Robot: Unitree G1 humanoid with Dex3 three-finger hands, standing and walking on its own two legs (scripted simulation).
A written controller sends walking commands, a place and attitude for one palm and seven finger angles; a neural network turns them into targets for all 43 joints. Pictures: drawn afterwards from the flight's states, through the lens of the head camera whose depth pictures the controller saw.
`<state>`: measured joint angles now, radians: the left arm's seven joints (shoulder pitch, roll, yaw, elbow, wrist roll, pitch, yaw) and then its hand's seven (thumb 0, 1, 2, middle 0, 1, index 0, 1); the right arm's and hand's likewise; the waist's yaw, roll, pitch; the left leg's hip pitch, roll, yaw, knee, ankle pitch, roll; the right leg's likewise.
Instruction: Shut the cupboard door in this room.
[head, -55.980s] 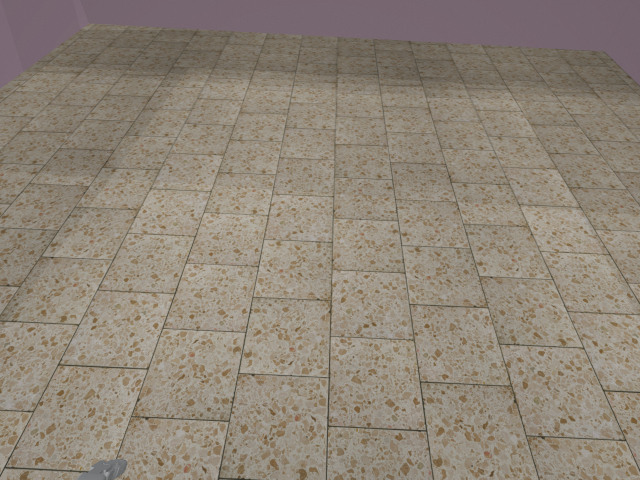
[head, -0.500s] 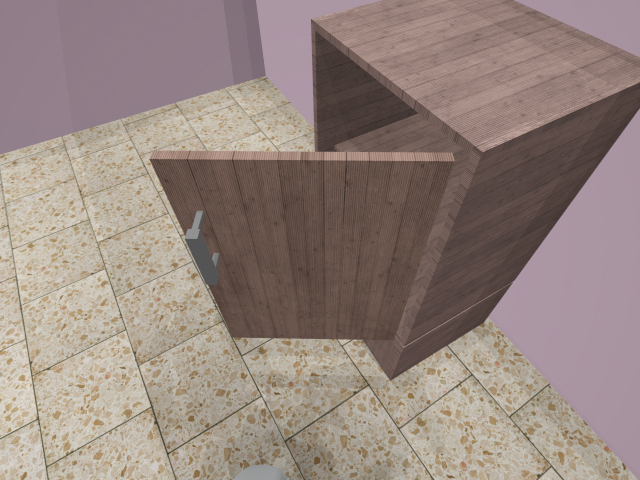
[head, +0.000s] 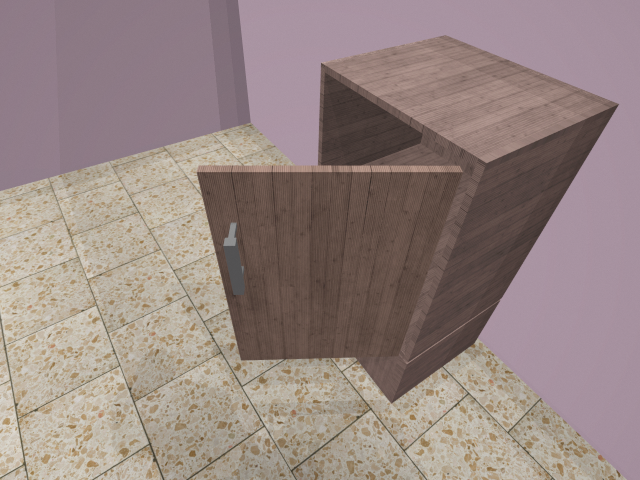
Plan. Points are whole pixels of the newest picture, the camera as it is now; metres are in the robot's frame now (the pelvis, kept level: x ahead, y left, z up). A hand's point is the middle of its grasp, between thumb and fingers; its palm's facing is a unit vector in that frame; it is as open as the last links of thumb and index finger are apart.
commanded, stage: come to a stop and stand still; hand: left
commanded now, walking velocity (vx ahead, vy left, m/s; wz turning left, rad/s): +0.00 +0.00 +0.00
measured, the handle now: (236, 259) +0.49 +0.18 -0.04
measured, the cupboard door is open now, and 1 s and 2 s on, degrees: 59 59 59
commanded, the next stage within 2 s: look again from close up in 0.28 s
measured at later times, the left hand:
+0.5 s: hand out of the picture -0.07 +0.16 -0.17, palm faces +0.05 -0.99 -0.14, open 7.4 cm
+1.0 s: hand out of the picture +0.01 +0.16 -0.17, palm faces +0.09 -0.98 -0.17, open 7.3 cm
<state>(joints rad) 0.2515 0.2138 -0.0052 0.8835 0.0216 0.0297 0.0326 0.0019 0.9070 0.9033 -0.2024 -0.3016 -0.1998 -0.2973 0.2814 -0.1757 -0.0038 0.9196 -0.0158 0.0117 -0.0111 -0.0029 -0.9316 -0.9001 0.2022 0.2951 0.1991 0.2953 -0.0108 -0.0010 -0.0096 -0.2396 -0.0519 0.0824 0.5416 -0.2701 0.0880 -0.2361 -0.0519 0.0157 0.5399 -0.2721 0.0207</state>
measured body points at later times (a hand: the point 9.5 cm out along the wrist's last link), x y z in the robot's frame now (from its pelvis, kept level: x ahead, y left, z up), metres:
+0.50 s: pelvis -0.01 +0.01 +0.01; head -0.01 +0.03 +0.46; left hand -0.07 +0.22 -0.16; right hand +0.01 -0.22 -0.14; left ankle +0.02 +0.06 -0.73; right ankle +0.02 -0.16 -0.73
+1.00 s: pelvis +0.00 -0.01 +0.01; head +0.01 +0.00 +0.46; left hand +0.01 +0.21 -0.15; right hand +0.02 -0.24 -0.14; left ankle +0.02 +0.06 -0.73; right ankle +0.02 -0.16 -0.73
